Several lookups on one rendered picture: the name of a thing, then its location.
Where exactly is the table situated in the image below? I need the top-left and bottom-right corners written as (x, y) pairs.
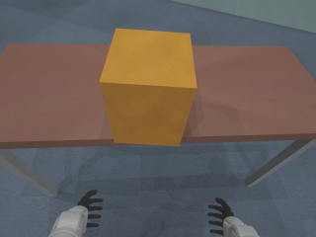
top-left (0, 43), bottom-right (316, 198)

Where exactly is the left robot hand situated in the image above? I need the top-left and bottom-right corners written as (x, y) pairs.
top-left (77, 190), bottom-right (103, 228)

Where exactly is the carton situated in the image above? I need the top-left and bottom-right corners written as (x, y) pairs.
top-left (99, 28), bottom-right (198, 146)

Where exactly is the right robot hand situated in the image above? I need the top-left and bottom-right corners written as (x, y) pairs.
top-left (207, 197), bottom-right (234, 236)

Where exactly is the robot right forearm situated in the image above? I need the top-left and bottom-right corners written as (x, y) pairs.
top-left (222, 216), bottom-right (260, 237)

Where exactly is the robot left forearm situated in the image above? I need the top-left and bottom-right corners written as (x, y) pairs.
top-left (48, 205), bottom-right (89, 237)

